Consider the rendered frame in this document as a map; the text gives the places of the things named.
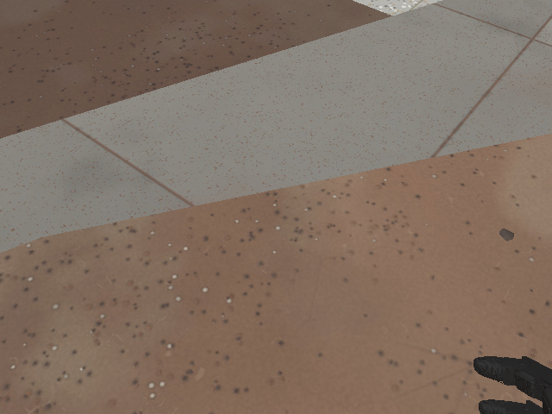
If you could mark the right robot hand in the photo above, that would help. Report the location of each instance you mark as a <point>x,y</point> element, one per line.
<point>529,376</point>

